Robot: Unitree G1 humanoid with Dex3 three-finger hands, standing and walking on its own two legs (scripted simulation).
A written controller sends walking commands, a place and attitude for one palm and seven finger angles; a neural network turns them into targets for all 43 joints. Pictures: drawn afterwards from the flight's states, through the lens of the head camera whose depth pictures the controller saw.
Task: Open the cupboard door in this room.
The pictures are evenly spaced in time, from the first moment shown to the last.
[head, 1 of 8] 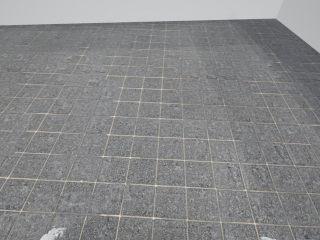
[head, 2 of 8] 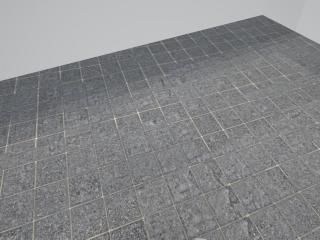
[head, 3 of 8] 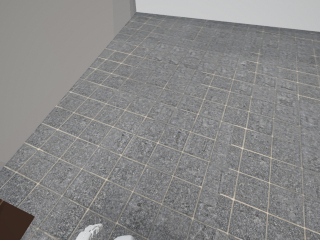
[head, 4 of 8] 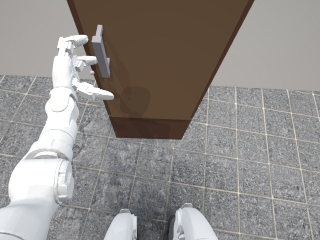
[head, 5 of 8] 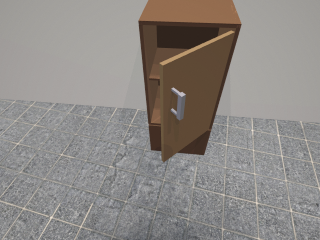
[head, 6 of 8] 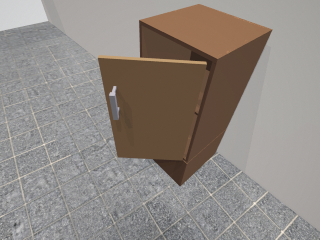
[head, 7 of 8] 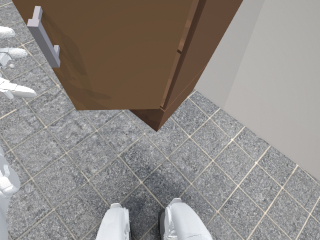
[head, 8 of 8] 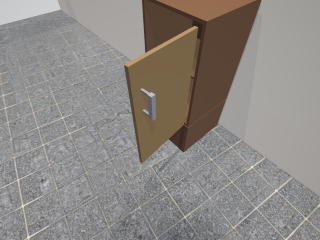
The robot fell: no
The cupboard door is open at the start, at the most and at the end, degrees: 0 96 96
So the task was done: yes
